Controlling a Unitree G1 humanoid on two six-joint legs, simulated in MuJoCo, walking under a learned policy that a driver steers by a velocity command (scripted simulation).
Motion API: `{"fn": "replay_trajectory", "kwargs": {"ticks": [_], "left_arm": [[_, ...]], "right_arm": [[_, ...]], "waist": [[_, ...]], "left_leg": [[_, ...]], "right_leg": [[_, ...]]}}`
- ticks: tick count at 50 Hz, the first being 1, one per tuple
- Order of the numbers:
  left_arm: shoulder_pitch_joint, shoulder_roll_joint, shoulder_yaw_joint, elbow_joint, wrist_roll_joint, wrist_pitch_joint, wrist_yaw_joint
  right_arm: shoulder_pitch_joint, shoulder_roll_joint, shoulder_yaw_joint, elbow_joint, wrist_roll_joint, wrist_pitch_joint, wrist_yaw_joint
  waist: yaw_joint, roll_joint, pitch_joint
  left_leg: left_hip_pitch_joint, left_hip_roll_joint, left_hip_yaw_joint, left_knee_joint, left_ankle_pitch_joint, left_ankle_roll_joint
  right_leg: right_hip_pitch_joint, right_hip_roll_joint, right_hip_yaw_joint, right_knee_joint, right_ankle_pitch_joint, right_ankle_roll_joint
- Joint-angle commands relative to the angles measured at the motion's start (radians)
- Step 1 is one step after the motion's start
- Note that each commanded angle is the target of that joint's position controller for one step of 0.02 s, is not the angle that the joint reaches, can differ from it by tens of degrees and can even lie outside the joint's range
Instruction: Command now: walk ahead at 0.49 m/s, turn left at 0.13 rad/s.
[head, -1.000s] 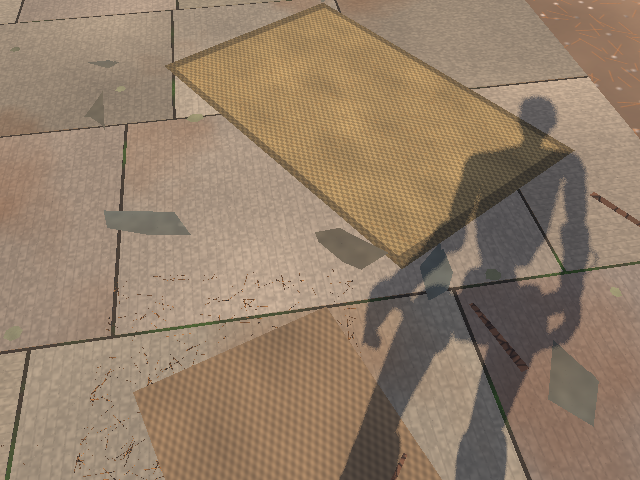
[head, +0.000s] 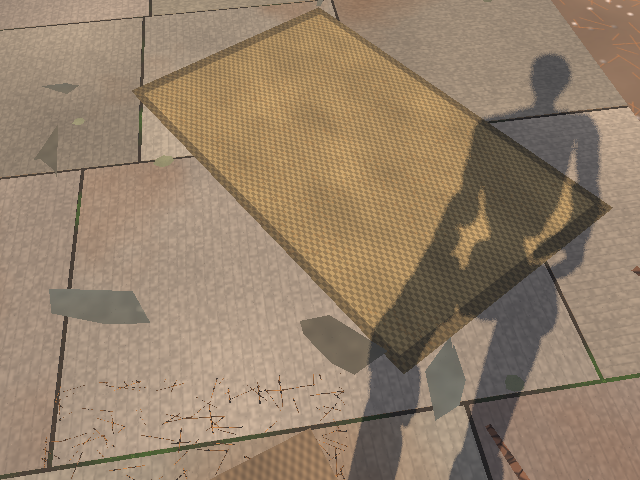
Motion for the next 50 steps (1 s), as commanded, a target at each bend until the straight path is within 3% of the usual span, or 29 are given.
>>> {"fn": "replay_trajectory", "kwargs": {"ticks": [1,2,4,7,10,14,19,20,22,23,24,25,26,27,28,29,31,34,36,42,46,48,50], "left_arm": [[-0.058,0.152,0.036,-0.117,0.013,-0.020,-0.010],[-0.108,0.151,0.038,-0.127,0.018,-0.026,-0.013],[-0.102,0.110,0.033,-0.133,0.030,-0.007,-0.020],[-0.140,0.080,0.027,-0.157,0.033,0.016,-0.026],[-0.306,0.098,0.029,-0.221,0.028,0.027,-0.026],[-0.466,0.103,0.027,-0.277,0.021,0.030,-0.029],[-0.611,0.110,0.020,-0.345,0.013,0.022,-0.031],[-0.619,0.114,0.020,-0.356,0.010,0.016,-0.032],[-0.552,0.135,0.025,-0.351,0.005,0.004,-0.029],[-0.467,0.154,0.034,-0.329,0.003,-0.003,-0.023],[-0.328,0.186,0.049,-0.288,0.007,-0.015,-0.012],[-0.166,0.257,0.069,-0.268,0.031,-0.028,0.005],[-0.095,0.346,0.089,-0.274,0.058,-0.018,0.014],[-0.132,0.305,0.092,-0.270,0.041,-0.002,0.009],[-0.209,0.208,0.071,-0.288,0.033,0.001,0.005],[-0.259,0.153,0.058,-0.288,0.027,-0.003,-0.001],[-0.255,0.125,0.048,-0.266,0.022,-0.013,0.000],[-0.203,0.131,0.053,-0.232,0.006,-0.041,-0.008],[-0.177,0.136,0.056,-0.218,0.004,-0.047,-0.010],[-0.118,0.159,0.061,-0.185,0.010,-0.041,-0.008],[-0.055,0.196,0.070,-0.156,0.011,-0.025,0.004],[-0.037,0.215,0.074,-0.141,0.012,-0.009,0.010],[-0.014,0.239,0.076,-0.124,0.012,0.009,0.012]], "right_arm": [[0.242,-0.160,-0.054,0.054,0.033,0.007,0.004],[0.202,-0.110,-0.043,0.055,0.028,0.001,0.009],[0.217,-0.071,-0.028,0.085,0.023,-0.014,0.003],[0.268,-0.114,-0.035,0.106,0.026,-0.032,-0.004],[0.323,-0.134,-0.039,0.113,0.029,-0.029,-0.005],[0.414,-0.137,-0.041,0.119,0.027,-0.022,-0.004],[0.482,-0.151,-0.046,0.113,0.011,-0.012,-0.014],[0.478,-0.159,-0.049,0.108,0.008,-0.010,-0.018],[0.428,-0.180,-0.058,0.088,0.007,-0.009,-0.026],[0.395,-0.195,-0.063,0.077,0.009,-0.011,-0.025],[0.373,-0.196,-0.064,0.070,0.016,-0.017,-0.017],[0.358,-0.157,-0.056,0.041,0.031,-0.025,-0.009],[0.444,-0.046,-0.034,0.007,0.070,-0.024,-0.012],[0.460,-0.137,-0.048,0.009,0.043,-0.012,-0.020],[0.402,-0.157,-0.056,0.018,0.024,-0.001,-0.017],[0.344,-0.139,-0.054,0.010,0.017,0.002,-0.005],[0.312,-0.115,-0.055,-0.004,-0.003,0.023,0.015],[0.268,-0.091,-0.050,-0.034,-0.006,0.049,0.033],[0.201,-0.087,-0.046,-0.064,-0.008,0.055,0.043],[-0.016,-0.066,-0.021,-0.150,-0.003,0.047,0.068],[-0.116,-0.080,-0.017,-0.196,-0.009,0.047,0.074],[-0.114,-0.090,-0.021,-0.203,-0.015,0.048,0.068],[0.007,-0.109,-0.034,-0.170,-0.022,0.041,0.056]], "waist": [[-0.085,0.052,-0.107],[-0.062,-0.001,-0.039],[0.001,-0.010,-0.014],[0.019,0.008,-0.015],[-0.018,0.027,0.024],[-0.083,0.049,0.003],[-0.133,0.075,-0.007],[-0.130,0.082,-0.009],[-0.082,0.098,-0.025],[-0.042,0.100,-0.057],[0.022,0.054,-0.129],[0.084,-0.029,-0.261],[0.060,-0.239,-0.401],[0.028,-0.232,-0.389],[0.004,-0.101,-0.231],[-0.005,-0.041,-0.139],[-0.033,-0.097,-0.078],[-0.048,-0.101,-0.076],[-0.045,-0.092,-0.065],[-0.010,-0.086,-0.012],[0.017,-0.081,0.015],[0.008,-0.090,0.001],[-0.042,-0.101,-0.078]], "left_leg": [[0.527,0.398,-0.698,-0.366,-0.308,0.216],[0.405,0.358,-0.622,-0.401,-0.207,0.188],[0.260,0.282,-0.492,-0.424,-0.021,0.142],[0.196,0.236,-0.399,-0.440,0.101,0.137],[0.187,0.210,-0.379,-0.470,0.092,0.118],[0.294,0.191,-0.383,-0.424,0.184,0.071],[0.435,0.205,-0.428,-0.318,0.330,0.075],[0.448,0.212,-0.442,-0.295,0.357,0.071],[0.418,0.216,-0.458,-0.240,0.407,0.040],[0.383,0.202,-0.458,-0.174,0.472,0.020],[0.338,0.152,-0.422,-0.019,0.496,-0.003],[0.207,0.090,-0.370,0.222,0.312,-0.026],[-0.100,-0.047,-0.236,0.513,-0.294,-0.065],[-0.212,-0.002,-0.220,0.641,-0.379,-0.054],[-0.233,0.058,-0.226,0.675,-0.278,-0.053],[-0.214,0.090,-0.216,0.642,-0.203,-0.061],[-0.166,0.129,-0.200,0.591,-0.159,-0.078],[-0.192,0.136,-0.181,0.594,-0.105,-0.090],[-0.252,0.148,-0.175,0.573,-0.044,-0.096],[-0.228,0.148,-0.099,0.252,0.158,-0.097],[-0.182,0.131,-0.032,0.099,0.074,-0.058],[-0.121,0.088,0.006,0.049,-0.024,-0.025],[0.058,0.010,0.023,-0.003,-0.109,0.019]], "right_leg": [[-0.627,-0.086,0.068,0.458,0.134,-0.020],[-0.591,-0.114,0.059,0.394,0.179,-0.018],[-0.488,-0.151,0.060,0.294,0.194,0.014],[-0.472,-0.167,0.030,0.169,0.210,0.060],[-0.552,-0.180,0.005,0.011,0.337,0.100],[-0.602,-0.159,0.002,-0.149,0.478,0.122],[-0.625,-0.113,0.005,-0.266,0.426,0.123],[-0.603,-0.106,0.010,-0.297,0.408,0.117],[-0.459,-0.087,0.020,-0.382,0.355,0.096],[-0.322,-0.064,0.013,-0.423,0.325,0.080],[-0.131,-0.066,0.016,-0.485,0.349,0.053],[0.111,-0.234,0.170,-0.502,0.227,0.005],[0.393,-0.523,0.561,-0.543,0.161,-0.089],[0.317,-0.544,0.746,-0.619,0.047,-0.137],[0.172,-0.494,0.601,-0.642,0.000,-0.114],[0.047,-0.437,0.449,-0.668,0.096,-0.091],[-0.073,-0.362,0.258,-0.709,0.282,-0.051],[-0.084,-0.349,0.134,-0.731,0.489,-0.056],[-0.067,-0.352,0.069,-0.746,0.552,-0.064],[-0.061,-0.323,-0.106,-0.761,0.602,-0.046],[0.041,-0.361,-0.157,-0.729,0.663,-0.034],[0.096,-0.369,-0.198,-0.637,0.878,-0.023],[0.106,-0.370,-0.223,-0.415,1.132,-0.019]]}}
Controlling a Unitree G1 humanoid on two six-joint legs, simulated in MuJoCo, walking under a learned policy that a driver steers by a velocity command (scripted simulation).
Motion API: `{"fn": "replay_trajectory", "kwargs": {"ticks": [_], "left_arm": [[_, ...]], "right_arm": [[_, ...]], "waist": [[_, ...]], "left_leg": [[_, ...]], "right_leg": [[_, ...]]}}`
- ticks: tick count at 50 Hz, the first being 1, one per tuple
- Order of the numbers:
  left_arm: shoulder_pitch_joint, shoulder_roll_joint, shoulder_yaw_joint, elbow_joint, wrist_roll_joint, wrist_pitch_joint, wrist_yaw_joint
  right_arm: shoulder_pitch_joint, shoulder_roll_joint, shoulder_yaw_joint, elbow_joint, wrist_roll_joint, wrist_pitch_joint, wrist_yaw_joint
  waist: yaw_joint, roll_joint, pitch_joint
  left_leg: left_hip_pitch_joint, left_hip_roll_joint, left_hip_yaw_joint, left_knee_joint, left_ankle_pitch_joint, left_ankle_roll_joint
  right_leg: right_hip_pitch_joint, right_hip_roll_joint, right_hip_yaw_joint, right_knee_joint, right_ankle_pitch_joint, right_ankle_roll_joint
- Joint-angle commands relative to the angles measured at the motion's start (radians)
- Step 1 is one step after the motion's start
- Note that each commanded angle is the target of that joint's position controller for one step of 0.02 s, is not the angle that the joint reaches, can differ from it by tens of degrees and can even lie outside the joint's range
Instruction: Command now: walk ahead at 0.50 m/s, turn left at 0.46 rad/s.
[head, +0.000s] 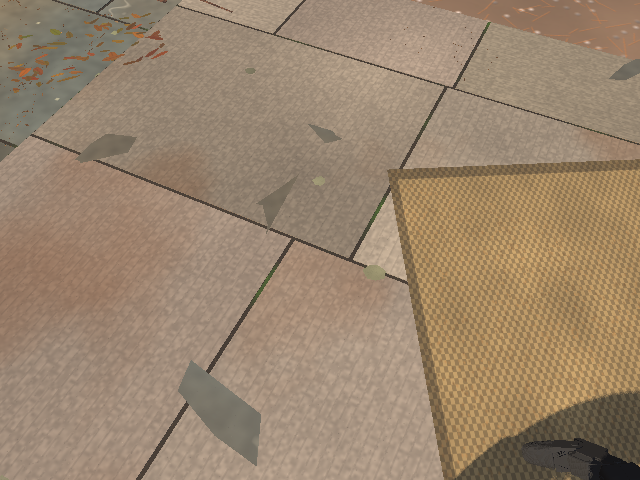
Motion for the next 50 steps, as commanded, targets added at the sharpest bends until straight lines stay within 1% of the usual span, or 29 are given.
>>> {"fn": "replay_trajectory", "kwargs": {"ticks": [1,2,3,4,5,6,8,9,11,13,17,20,24,27,28,29,30,31,32,33,34,35,36,37,38,41,43,46,50], "left_arm": [[0.033,0.193,0.036,-0.027,-0.004,0.016,0.008],[0.037,0.153,0.022,-0.059,-0.003,0.016,0.003],[0.080,0.048,-0.001,-0.125,-0.015,0.011,-0.021],[-0.056,0.157,0.027,-0.131,-0.007,0.007,-0.017],[-0.119,0.140,0.023,-0.153,-0.024,-0.002,-0.021],[-0.108,0.123,0.016,-0.137,-0.024,-0.009,-0.021],[-0.043,0.103,0.013,-0.100,0.007,0.020,-0.025],[-0.020,0.094,0.014,-0.083,0.011,0.037,-0.031],[-0.030,0.081,0.016,-0.077,0.008,0.053,-0.044],[-0.102,0.078,0.018,-0.092,0.002,0.060,-0.050],[-0.219,0.079,0.022,-0.118,-0.008,0.057,-0.049],[-0.284,0.064,0.013,-0.133,-0.002,0.050,-0.053],[-0.396,0.040,-0.006,-0.179,0.006,0.044,-0.062],[-0.345,0.056,-0.002,-0.177,0.005,0.043,-0.057],[-0.279,0.069,0.004,-0.160,0.006,0.043,-0.053],[-0.174,0.094,0.016,-0.130,0.008,0.040,-0.049],[-0.037,0.126,0.034,-0.089,0.016,0.032,-0.044],[0.092,0.211,0.065,-0.066,0.027,0.032,-0.030],[0.026,0.291,0.089,-0.086,0.008,0.046,-0.024],[-0.005,0.268,0.088,-0.085,-0.026,0.052,-0.028],[-0.064,0.223,0.076,-0.093,-0.025,0.053,-0.024],[-0.101,0.161,0.061,-0.090,-0.018,0.053,-0.023],[-0.127,0.136,0.052,-0.090,-0.019,0.045,-0.019],[-0.144,0.128,0.046,-0.095,-0.021,0.037,-0.017],[-0.136,0.138,0.047,-0.094,-0.023,0.026,-0.018],[-0.105,0.188,0.057,-0.090,-0.021,0.010,-0.021],[-0.078,0.190,0.057,-0.087,-0.025,0.019,-0.020],[-0.033,0.190,0.058,-0.090,-0.027,0.041,-0.010],[-0.017,0.198,0.063,-0.107,-0.011,0.068,0.006]], "right_arm": [[0.246,-0.109,-0.046,0.024,-0.015,-0.024,-0.022],[0.411,-0.182,-0.070,0.066,-0.025,-0.032,-0.041],[0.399,-0.281,-0.087,0.053,-0.006,-0.029,-0.056],[0.445,-0.256,-0.086,0.055,0.017,-0.018,-0.068],[0.377,-0.224,-0.077,0.073,0.023,-0.020,-0.077],[0.329,-0.173,-0.063,0.078,0.028,-0.029,-0.075],[0.264,-0.116,-0.043,0.082,0.036,-0.048,-0.073],[0.266,-0.102,-0.037,0.088,0.035,-0.059,-0.070],[0.296,-0.115,-0.039,0.112,0.038,-0.076,-0.069],[0.336,-0.123,-0.041,0.136,0.035,-0.083,-0.070],[0.396,-0.108,-0.031,0.169,0.031,-0.091,-0.076],[0.409,-0.096,-0.020,0.185,0.030,-0.098,-0.085],[0.478,-0.096,-0.012,0.231,0.026,-0.094,-0.105],[0.466,-0.138,-0.015,0.245,0.021,-0.087,-0.120],[0.454,-0.155,-0.020,0.245,0.019,-0.082,-0.126],[0.435,-0.174,-0.025,0.239,0.015,-0.074,-0.127],[0.406,-0.187,-0.029,0.224,0.019,-0.069,-0.124],[0.377,-0.167,-0.023,0.186,0.026,-0.075,-0.115],[0.414,-0.078,-0.012,0.129,0.040,-0.088,-0.091],[0.330,-0.139,-0.017,0.111,0.018,-0.102,-0.084],[0.278,-0.131,-0.014,0.086,0.030,-0.116,-0.077],[0.287,-0.132,-0.015,0.089,0.034,-0.119,-0.077],[0.279,-0.121,-0.015,0.082,0.020,-0.103,-0.078],[0.304,-0.106,-0.009,0.087,0.003,-0.080,-0.075],[0.312,-0.096,-0.007,0.084,-0.005,-0.060,-0.073],[0.264,-0.085,-0.004,0.051,0.002,-0.035,-0.076],[0.200,-0.081,-0.001,0.024,0.006,-0.033,-0.079],[0.112,-0.088,0.004,-0.012,0.020,-0.030,-0.080],[0.055,-0.116,0.007,-0.037,0.028,-0.039,-0.088]], "waist": [[-0.157,-0.076,-0.149],[-0.216,0.027,-0.276],[-0.145,0.251,-0.363],[-0.208,0.066,-0.335],[-0.170,0.053,-0.197],[-0.125,0.011,-0.127],[-0.051,0.013,-0.090],[-0.041,0.018,-0.093],[-0.032,0.020,-0.067],[-0.051,0.027,-0.020],[-0.085,0.033,0.029],[-0.096,0.037,0.043],[-0.129,0.031,0.068],[-0.088,0.071,0.010],[-0.056,0.090,-0.027],[-0.009,0.097,-0.083],[0.061,0.080,-0.153],[0.123,-0.024,-0.241],[0.018,-0.286,-0.302],[0.041,-0.075,-0.262],[0.012,-0.029,-0.145],[-0.041,0.050,-0.051],[-0.074,0.058,-0.016],[-0.097,0.039,-0.018],[-0.104,0.017,-0.025],[-0.107,-0.012,-0.020],[-0.083,-0.045,-0.041],[-0.031,-0.096,-0.085],[-0.003,-0.106,-0.089]], "left_leg": [[0.373,-0.116,0.033,-0.123,-0.048,0.074],[0.656,0.065,-0.204,-0.151,-0.156,0.123],[0.916,0.370,-0.732,-0.249,-0.141,0.252],[0.865,0.360,-0.757,-0.327,-0.047,0.231],[0.750,0.319,-0.565,-0.327,0.103,0.203],[0.614,0.270,-0.464,-0.344,0.239,0.167],[0.464,0.190,-0.327,-0.393,0.316,0.114],[0.437,0.179,-0.293,-0.415,0.339,0.108],[0.418,0.164,-0.239,-0.457,0.350,0.096],[0.421,0.156,-0.192,-0.495,0.320,0.068],[0.484,0.154,-0.114,-0.518,0.335,0.016],[0.526,0.155,-0.050,-0.518,0.410,-0.005],[0.641,0.181,0.011,-0.471,0.599,-0.018],[0.704,0.199,0.057,-0.305,1.021,-0.040],[0.712,0.208,0.067,-0.202,1.141,-0.044],[0.688,0.216,0.073,-0.047,1.158,-0.042],[0.591,0.203,0.086,0.169,1.015,-0.042],[0.376,0.140,0.107,0.504,0.611,-0.050],[-0.088,-0.110,0.016,0.874,-0.329,-0.105],[-0.209,-0.042,-0.167,0.893,-0.266,-0.084],[-0.221,0.009,-0.174,0.820,-0.178,-0.084],[-0.168,0.044,-0.158,0.712,-0.140,-0.090],[-0.116,0.067,-0.160,0.637,-0.139,-0.107],[-0.058,0.075,-0.153,0.590,-0.135,-0.125],[-0.034,0.076,-0.140,0.552,-0.133,-0.138],[-0.022,0.054,-0.095,0.415,-0.069,-0.179],[-0.019,0.032,-0.077,0.308,0.000,-0.188],[-0.015,-0.002,-0.080,0.184,0.092,-0.179],[-0.007,-0.038,-0.114,0.049,0.068,-0.161]], "right_leg": [[-0.085,-0.225,0.036,0.391,1.005,-0.121],[-0.310,-0.198,0.036,0.679,0.650,-0.097],[-0.726,-0.014,0.088,1.008,-0.179,-0.041],[-0.805,-0.010,0.258,1.062,-0.098,-0.046],[-0.832,-0.056,0.275,1.028,0.021,-0.058],[-0.769,-0.082,0.280,0.940,0.073,-0.062],[-0.635,-0.106,0.287,0.841,0.100,-0.052],[-0.602,-0.100,0.283,0.829,0.106,-0.049],[-0.623,-0.094,0.280,0.801,0.153,-0.048],[-0.697,-0.093,0.292,0.760,0.235,-0.048],[-0.801,-0.045,0.339,0.635,0.361,-0.057],[-0.792,-0.022,0.299,0.517,0.437,-0.068],[-0.782,0.002,0.200,0.367,0.406,-0.100],[-0.643,0.081,0.126,0.312,0.274,-0.157],[-0.574,0.111,0.113,0.309,0.218,-0.181],[-0.463,0.133,0.122,0.286,0.181,-0.209],[-0.274,0.138,0.166,0.199,0.200,-0.245],[-0.048,-0.041,0.405,0.148,0.138,-0.322],[0.233,-0.301,0.980,0.051,0.241,-0.495],[0.192,-0.287,0.966,-0.009,0.223,-0.498],[0.058,-0.273,0.846,-0.043,0.237,-0.459],[-0.092,-0.232,0.755,-0.077,0.324,-0.404],[-0.184,-0.179,0.681,-0.087,0.396,-0.368],[-0.242,-0.137,0.621,-0.101,0.441,-0.349],[-0.271,-0.114,0.589,-0.104,0.494,-0.344],[-0.313,-0.066,0.501,-0.061,0.888,-0.317],[-0.291,-0.027,0.463,-0.008,1.024,-0.265],[-0.216,-0.006,0.481,0.049,1.033,-0.202],[-0.123,-0.032,0.573,0.139,0.981,-0.190]]}}
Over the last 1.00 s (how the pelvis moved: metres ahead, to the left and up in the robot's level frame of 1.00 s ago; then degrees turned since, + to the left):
0.50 0.05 0.01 32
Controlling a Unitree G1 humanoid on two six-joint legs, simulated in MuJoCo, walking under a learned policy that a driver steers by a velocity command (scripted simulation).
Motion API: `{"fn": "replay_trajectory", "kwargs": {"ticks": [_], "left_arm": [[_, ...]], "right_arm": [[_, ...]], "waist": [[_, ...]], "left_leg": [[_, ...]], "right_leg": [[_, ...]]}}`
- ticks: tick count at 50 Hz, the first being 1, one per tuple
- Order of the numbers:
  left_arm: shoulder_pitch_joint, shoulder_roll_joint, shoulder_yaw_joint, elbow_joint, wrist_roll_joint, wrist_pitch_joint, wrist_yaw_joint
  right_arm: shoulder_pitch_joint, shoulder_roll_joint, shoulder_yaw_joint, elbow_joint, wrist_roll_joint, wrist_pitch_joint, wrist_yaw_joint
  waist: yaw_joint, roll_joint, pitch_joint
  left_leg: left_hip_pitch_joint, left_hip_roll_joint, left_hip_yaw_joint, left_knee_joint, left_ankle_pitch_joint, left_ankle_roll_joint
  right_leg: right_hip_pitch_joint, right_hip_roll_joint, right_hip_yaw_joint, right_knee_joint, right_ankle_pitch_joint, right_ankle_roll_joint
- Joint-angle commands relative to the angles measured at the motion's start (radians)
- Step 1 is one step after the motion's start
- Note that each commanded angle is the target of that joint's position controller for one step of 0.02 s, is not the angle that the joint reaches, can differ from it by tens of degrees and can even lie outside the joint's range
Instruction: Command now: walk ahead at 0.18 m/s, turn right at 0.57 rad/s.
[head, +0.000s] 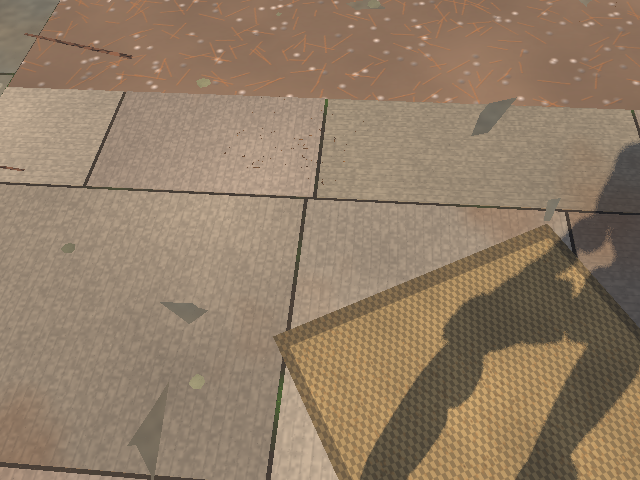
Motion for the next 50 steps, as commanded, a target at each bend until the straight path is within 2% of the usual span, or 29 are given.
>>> {"fn": "replay_trajectory", "kwargs": {"ticks": [1,3,4,5,6,7,8,9,11,13,16,19,21,23,24,25,26,27,28,29,31,34,36,38,40,41,42,44,50], "left_arm": [[0.033,0.155,0.038,-0.057,0.013,0.010,0.016],[-0.045,0.171,0.043,-0.086,0.008,0.003,0.015],[-0.073,0.152,0.036,-0.108,-0.008,-0.008,0.007],[-0.015,0.072,0.015,-0.144,-0.020,-0.016,0.007],[0.123,0.101,0.027,-0.142,-0.022,0.001,0.016],[0.134,0.152,0.033,-0.089,0.014,0.024,0.022],[0.050,0.156,0.037,-0.091,0.025,0.036,0.010],[0.015,0.139,0.036,-0.102,0.022,0.049,0.001],[-0.002,0.115,0.029,-0.113,0.022,0.076,-0.017],[-0.009,0.100,0.022,-0.125,0.012,0.083,-0.023],[-0.043,0.081,0.009,-0.139,0.017,0.090,-0.025],[-0.089,0.062,-0.010,-0.154,0.016,0.094,-0.028],[-0.103,0.068,-0.016,-0.157,0.013,0.091,-0.027],[-0.064,0.056,-0.024,-0.141,0.015,0.078,-0.025],[-0.043,0.062,-0.026,-0.132,0.019,0.068,-0.024],[-0.056,0.090,-0.026,-0.139,0.029,0.056,-0.021],[-0.099,0.170,-0.017,-0.176,0.036,0.049,-0.014],[-0.119,0.173,-0.012,-0.167,0.039,0.042,-0.004],[-0.180,0.115,-0.030,-0.163,0.040,0.033,0.002],[-0.219,0.083,-0.041,-0.159,0.034,0.024,0.006],[-0.225,0.069,-0.047,-0.152,0.022,0.011,0.018],[-0.159,0.058,-0.052,-0.112,0.011,0.001,0.021],[-0.144,0.064,-0.049,-0.090,0.012,0.004,0.026],[-0.160,0.071,-0.045,-0.077,0.005,0.008,0.029],[-0.113,0.049,-0.047,-0.066,0.006,0.001,0.022],[-0.100,0.030,-0.047,-0.043,0.000,0.005,0.018],[-0.120,0.055,-0.043,-0.019,0.004,0.009,0.021],[-0.140,0.060,-0.037,0.000,0.004,0.013,0.020],[-0.130,0.041,-0.039,0.079,0.004,0.011,0.022]], "right_arm": [[0.001,-0.107,-0.021,-0.066,0.006,-0.021,-0.010],[0.127,-0.139,-0.030,-0.032,0.003,-0.037,-0.021],[0.228,-0.171,-0.038,-0.014,-0.008,-0.054,-0.031],[0.294,-0.240,-0.047,-0.028,-0.011,-0.054,-0.044],[0.257,-0.255,-0.060,-0.040,0.014,-0.028,-0.038],[0.199,-0.169,-0.046,-0.067,0.023,-0.012,-0.030],[0.153,-0.104,-0.028,-0.079,0.022,-0.005,-0.033],[0.106,-0.086,-0.020,-0.087,0.011,0.007,-0.037],[0.086,-0.112,-0.028,-0.082,-0.002,0.013,-0.043],[0.113,-0.118,-0.033,-0.068,-0.008,0.008,-0.036],[0.126,-0.127,-0.041,-0.054,-0.006,0.008,-0.030],[0.117,-0.139,-0.047,-0.048,-0.007,0.020,-0.019],[0.135,-0.157,-0.055,-0.035,-0.008,0.032,-0.011],[0.138,-0.170,-0.060,-0.024,0.003,0.047,-0.007],[0.160,-0.166,-0.061,-0.013,0.008,0.053,-0.007],[0.195,-0.132,-0.056,-0.005,0.004,0.054,-0.002],[0.224,-0.030,-0.031,-0.041,0.009,0.052,0.005],[0.147,-0.090,-0.044,-0.036,0.007,0.067,-0.009],[0.145,-0.094,-0.048,-0.030,0.018,0.076,-0.006],[0.168,-0.085,-0.049,-0.007,0.018,0.078,-0.002],[0.231,-0.093,-0.055,0.040,0.002,0.074,-0.003],[0.216,-0.052,-0.040,0.055,0.012,0.066,-0.010],[0.203,-0.045,-0.034,0.063,0.020,0.066,-0.021],[0.242,-0.047,-0.030,0.091,0.019,0.059,-0.029],[0.251,-0.121,-0.039,0.105,0.001,0.042,-0.034],[0.209,-0.120,-0.042,0.125,0.020,0.041,-0.026],[0.210,-0.069,-0.031,0.129,0.019,0.036,-0.017],[0.215,-0.067,-0.028,0.154,0.012,0.033,-0.018],[0.214,-0.057,-0.025,0.212,0.013,0.031,-0.026]], "waist": [[-0.017,-0.129,-0.100],[-0.090,-0.130,-0.119],[-0.142,-0.074,-0.172],[-0.127,0.106,-0.304],[-0.056,0.287,-0.434],[-0.036,0.094,-0.352],[-0.051,0.018,-0.239],[-0.036,0.015,-0.180],[-0.033,0.101,-0.120],[-0.035,0.101,-0.139],[-0.042,0.102,-0.150],[-0.058,0.136,-0.141],[-0.073,0.151,-0.137],[-0.048,0.123,-0.126],[-0.037,0.093,-0.108],[-0.048,-0.018,-0.088],[-0.085,-0.270,-0.112],[-0.036,-0.238,-0.024],[-0.084,-0.188,0.007],[-0.107,-0.182,0.011],[-0.116,-0.188,-0.034],[-0.083,-0.153,-0.096],[-0.068,-0.166,-0.100],[-0.094,-0.143,-0.108],[-0.052,-0.051,-0.117],[-0.032,0.050,-0.067],[-0.065,0.020,-0.048],[-0.071,0.028,-0.035],[-0.074,-0.012,-0.020]], "left_leg": [[0.119,-0.068,0.020,-0.107,-0.019,0.021],[0.309,-0.083,0.009,-0.275,0.030,0.059],[0.500,0.009,-0.052,-0.348,0.225,0.093],[0.724,0.303,-0.276,-0.281,0.681,0.156],[0.777,0.462,-0.537,-0.296,0.875,0.322],[0.678,0.423,-0.473,-0.305,0.696,0.325],[0.571,0.342,-0.334,-0.339,0.535,0.296],[0.492,0.277,-0.242,-0.387,0.375,0.258],[0.388,0.205,-0.114,-0.435,0.290,0.246],[0.371,0.196,-0.071,-0.438,0.309,0.261],[0.370,0.210,-0.054,-0.452,0.192,0.274],[0.335,0.200,-0.041,-0.470,-0.008,0.262],[0.334,0.205,-0.055,-0.462,-0.072,0.259],[0.295,0.196,-0.044,-0.423,-0.083,0.229],[0.242,0.185,-0.033,-0.395,-0.090,0.187],[0.189,0.137,0.015,-0.306,-0.146,0.120],[0.077,0.009,0.135,-0.114,-0.357,0.040],[0.184,-0.013,0.056,-0.029,-0.407,0.039],[0.243,-0.009,0.025,0.023,-0.340,0.042],[0.256,-0.021,0.030,0.039,-0.288,0.046],[0.263,-0.032,0.051,0.046,-0.253,0.042],[0.302,-0.034,0.051,-0.062,-0.289,0.028],[0.338,-0.042,0.057,-0.185,-0.275,0.025],[0.469,-0.027,0.048,-0.380,-0.052,0.031],[0.590,0.091,-0.062,-0.366,0.181,0.048],[0.481,0.075,-0.053,-0.342,0.150,0.071],[0.446,0.063,-0.048,-0.369,0.080,0.068],[0.423,0.049,-0.043,-0.395,0.019,0.063],[0.442,0.049,-0.049,-0.415,-0.053,0.074]], "right_leg": [[0.059,-0.231,0.176,0.098,0.854,-0.035],[0.008,-0.194,0.207,0.212,0.803,0.007],[-0.076,-0.145,0.187,0.367,0.673,0.040],[-0.216,-0.056,0.057,0.634,0.061,0.069],[-0.338,0.045,-0.040,0.817,-0.415,0.079],[-0.373,-0.043,-0.020,0.898,-0.348,0.084],[-0.385,-0.066,-0.035,0.898,-0.279,0.099],[-0.383,-0.092,-0.047,0.869,-0.232,0.116],[-0.356,-0.105,-0.082,0.855,-0.166,0.143],[-0.330,-0.094,-0.086,0.806,-0.152,0.148],[-0.314,-0.104,-0.093,0.677,-0.146,0.139],[-0.232,-0.119,-0.125,0.482,-0.155,0.118],[-0.182,-0.112,-0.154,0.373,-0.162,0.103],[-0.076,-0.107,-0.182,0.177,-0.065,0.075],[-0.001,-0.109,-0.167,0.047,0.006,0.054],[0.029,-0.201,-0.019,-0.097,0.000,0.034],[0.045,-0.480,0.332,-0.208,-0.036,-0.033],[-0.230,-0.524,0.312,-0.217,0.035,-0.113],[-0.261,-0.449,0.226,-0.212,0.059,-0.101],[-0.260,-0.390,0.147,-0.203,0.107,-0.072],[-0.147,-0.324,0.054,-0.141,0.339,-0.047],[-0.020,-0.332,0.031,-0.056,0.559,-0.061],[0.008,-0.336,0.052,-0.023,0.559,-0.063],[-0.036,-0.318,0.058,0.000,0.478,-0.023],[-0.127,-0.257,0.040,0.003,0.293,0.033],[-0.093,-0.205,-0.005,-0.054,0.203,0.044],[-0.062,-0.206,-0.008,-0.042,0.185,0.051],[-0.044,-0.215,-0.006,-0.031,0.205,0.048],[-0.077,-0.218,-0.002,-0.066,0.150,0.056]]}}
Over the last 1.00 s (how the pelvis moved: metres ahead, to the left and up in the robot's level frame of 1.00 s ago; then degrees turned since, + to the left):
0.52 -0.01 0.01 -20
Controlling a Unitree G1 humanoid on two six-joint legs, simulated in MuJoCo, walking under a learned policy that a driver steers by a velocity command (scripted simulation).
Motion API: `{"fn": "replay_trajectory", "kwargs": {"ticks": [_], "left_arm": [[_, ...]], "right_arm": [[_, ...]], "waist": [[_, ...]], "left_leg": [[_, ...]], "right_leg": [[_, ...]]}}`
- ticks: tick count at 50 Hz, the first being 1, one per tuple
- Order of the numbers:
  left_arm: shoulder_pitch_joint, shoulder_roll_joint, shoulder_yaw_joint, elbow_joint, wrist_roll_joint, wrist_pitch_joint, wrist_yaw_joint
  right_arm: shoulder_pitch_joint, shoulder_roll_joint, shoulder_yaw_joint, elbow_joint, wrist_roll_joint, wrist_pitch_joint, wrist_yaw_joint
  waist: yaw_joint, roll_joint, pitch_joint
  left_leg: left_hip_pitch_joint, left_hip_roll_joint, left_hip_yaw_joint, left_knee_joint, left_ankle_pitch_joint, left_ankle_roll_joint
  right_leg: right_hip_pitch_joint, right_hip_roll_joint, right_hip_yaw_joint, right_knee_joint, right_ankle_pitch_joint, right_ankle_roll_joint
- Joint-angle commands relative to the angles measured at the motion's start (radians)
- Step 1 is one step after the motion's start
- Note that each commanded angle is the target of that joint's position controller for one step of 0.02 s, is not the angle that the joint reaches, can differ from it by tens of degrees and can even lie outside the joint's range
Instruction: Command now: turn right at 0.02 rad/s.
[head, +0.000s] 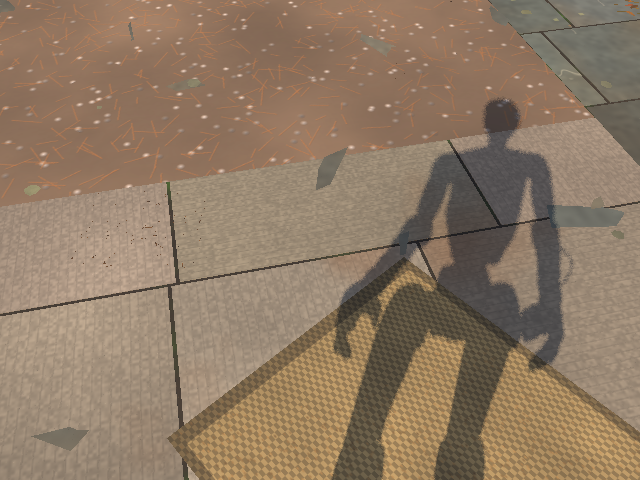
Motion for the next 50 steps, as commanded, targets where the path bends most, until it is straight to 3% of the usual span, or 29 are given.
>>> {"fn": "replay_trajectory", "kwargs": {"ticks": [1,14,16,18,20,22,23,24,26,27,28,29,30,31,33,35,38,42,45,47,48,49,50], "left_arm": [[0.015,0.091,0.019,0.001,0.000,-0.009,0.004],[0.075,0.065,0.007,0.119,-0.001,-0.007,0.010],[0.092,0.076,0.011,0.127,0.001,-0.003,0.010],[0.094,0.088,0.020,0.116,0.008,0.005,0.004],[0.079,0.050,0.016,0.099,0.012,0.001,-0.002],[0.047,0.015,0.011,0.076,0.018,-0.017,-0.012],[0.051,0.006,0.009,0.070,0.024,-0.027,-0.018],[0.051,0.025,0.014,0.063,0.025,-0.036,-0.022],[0.124,0.006,0.014,0.077,0.018,-0.051,-0.028],[0.216,-0.009,0.014,0.111,0.012,-0.057,-0.026],[0.317,0.013,0.023,0.144,0.011,-0.064,-0.016],[0.429,0.104,0.044,0.166,0.019,-0.073,-0.004],[0.460,0.162,0.062,0.178,0.014,-0.068,-0.007],[0.371,0.128,0.055,0.153,0.018,-0.068,-0.007],[0.260,0.082,0.043,0.108,0.011,-0.088,-0.012],[0.264,0.050,0.032,0.109,0.007,-0.106,-0.007],[0.341,0.032,0.022,0.138,0.007,-0.113,-0.006],[0.367,0.039,0.016,0.144,0.010,-0.114,-0.004],[0.371,0.062,0.019,0.151,0.011,-0.116,0.000],[0.339,0.080,0.022,0.149,0.010,-0.118,0.002],[0.327,0.094,0.026,0.149,0.010,-0.117,0.003],[0.313,0.105,0.030,0.148,0.008,-0.114,0.002],[0.303,0.104,0.029,0.141,0.005,-0.113,-0.001]], "right_arm": [[0.027,-0.098,-0.018,-0.001,-0.001,-0.008,-0.004],[0.053,-0.064,-0.003,0.096,-0.001,-0.009,-0.008],[0.072,-0.077,-0.009,0.104,-0.003,-0.005,-0.007],[0.075,-0.096,-0.019,0.094,-0.008,0.005,-0.002],[0.103,-0.082,-0.021,0.093,-0.008,0.004,0.000],[0.160,-0.110,-0.037,0.109,-0.008,-0.003,-0.001],[0.155,-0.137,-0.050,0.114,-0.009,-0.008,-0.001],[0.136,-0.138,-0.055,0.107,-0.005,-0.011,0.001],[0.045,-0.132,-0.059,0.083,-0.002,-0.016,0.007],[-0.005,-0.120,-0.060,0.067,0.001,-0.016,0.008],[-0.051,-0.098,-0.057,0.044,-0.001,-0.022,0.009],[-0.071,-0.015,-0.037,0.011,0.005,-0.035,0.018],[-0.099,-0.046,-0.041,-0.019,-0.021,-0.042,0.024],[-0.107,-0.078,-0.049,-0.025,-0.034,-0.050,0.034],[-0.072,-0.055,-0.046,-0.001,-0.024,-0.067,0.054],[-0.069,-0.057,-0.050,0.008,-0.032,-0.066,0.065],[-0.144,-0.041,-0.046,-0.025,-0.029,-0.053,0.066],[-0.326,-0.018,-0.027,-0.106,-0.017,-0.049,0.065],[-0.369,-0.030,-0.023,-0.138,-0.009,-0.049,0.061],[-0.302,-0.055,-0.034,-0.130,-0.008,-0.054,0.049],[-0.210,-0.076,-0.045,-0.104,-0.007,-0.060,0.041],[-0.058,-0.098,-0.059,-0.055,-0.005,-0.069,0.032],[0.098,-0.133,-0.076,-0.007,-0.017,-0.078,0.021]], "waist": [[0.000,0.024,0.021],[0.004,0.010,0.038],[0.004,0.013,0.025],[0.001,0.028,0.082],[-0.013,0.052,0.123],[-0.034,0.129,0.081],[-0.025,0.182,0.064],[-0.013,0.166,0.065],[0.053,0.144,0.095],[0.097,0.122,0.112],[0.135,0.038,0.129],[0.158,-0.208,0.082],[0.149,-0.230,0.123],[0.091,-0.127,0.170],[0.028,-0.059,0.152],[0.016,-0.055,0.111],[0.028,-0.070,0.092],[0.059,-0.091,0.113],[0.058,-0.110,0.114],[0.012,-0.106,0.077],[-0.028,-0.105,0.024],[-0.091,-0.087,-0.056],[-0.153,-0.070,-0.137]], "left_leg": [[-0.037,0.091,-0.097,-0.088,0.057,0.036],[-0.062,0.083,-0.100,-0.098,0.001,0.044],[-0.075,0.057,-0.094,-0.091,-0.215,0.056],[-0.143,0.049,-0.121,-0.084,-0.481,0.093],[-0.137,0.087,-0.195,-0.106,-0.532,0.123],[-0.041,0.179,-0.332,-0.198,-0.529,0.168],[-0.043,0.246,-0.399,-0.250,-0.533,0.200],[-0.089,0.268,-0.412,-0.274,-0.531,0.210],[-0.226,0.219,-0.321,-0.232,-0.508,0.183],[-0.332,0.163,-0.249,-0.161,-0.495,0.160],[-0.449,0.097,-0.171,-0.008,-0.435,0.132],[-0.582,-0.030,0.000,0.314,-0.325,0.084],[-0.687,-0.038,0.034,0.489,-0.291,0.089],[-0.682,0.023,-0.014,0.582,-0.205,0.098],[-0.630,0.063,-0.020,0.609,-0.070,0.086],[-0.601,0.067,0.013,0.606,0.009,0.062],[-0.637,0.059,0.054,0.575,0.057,0.040],[-0.566,0.030,0.108,0.363,0.119,0.030],[-0.462,0.008,0.131,0.232,0.133,0.067],[-0.333,-0.027,0.139,0.186,0.111,0.108],[-0.232,-0.053,0.140,0.172,0.088,0.127],[-0.067,-0.078,0.146,0.118,0.107,0.147],[0.161,-0.017,0.086,0.092,0.098,0.171]], "right_leg": [[-0.012,-0.103,0.111,-0.086,0.053,-0.021],[-0.034,-0.106,0.108,-0.102,0.000,-0.013],[-0.051,-0.079,0.097,-0.088,-0.206,-0.025],[-0.138,-0.054,0.094,-0.048,-0.463,-0.056],[-0.211,-0.046,0.095,0.009,-0.460,-0.062],[-0.255,-0.004,0.009,0.145,-0.268,-0.037],[-0.232,0.001,-0.052,0.238,-0.164,-0.028],[-0.206,-0.025,-0.052,0.268,-0.166,-0.029],[-0.053,-0.021,-0.068,0.153,-0.209,-0.048],[0.092,0.004,-0.076,0.057,-0.196,-0.059],[0.221,-0.037,0.016,-0.049,-0.228,-0.072],[0.334,-0.267,0.388,-0.247,-0.485,-0.121],[0.279,-0.404,0.619,-0.339,-0.634,-0.182],[0.185,-0.407,0.605,-0.333,-0.617,-0.204],[0.145,-0.320,0.427,-0.343,-0.394,-0.168],[0.170,-0.260,0.283,-0.333,-0.148,-0.147],[0.211,-0.233,0.178,-0.295,0.133,-0.151],[0.169,-0.212,0.098,-0.277,0.363,-0.154],[0.186,-0.232,0.077,-0.260,0.488,-0.150],[0.213,-0.245,0.048,-0.167,0.743,-0.130],[0.235,-0.244,0.032,-0.057,0.889,-0.116],[0.226,-0.225,0.009,0.117,0.937,-0.100],[0.095,-0.193,-0.009,0.328,0.772,-0.087]]}}
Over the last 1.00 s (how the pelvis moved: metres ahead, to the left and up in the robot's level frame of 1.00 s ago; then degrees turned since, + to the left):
0.05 0.02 0.01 -14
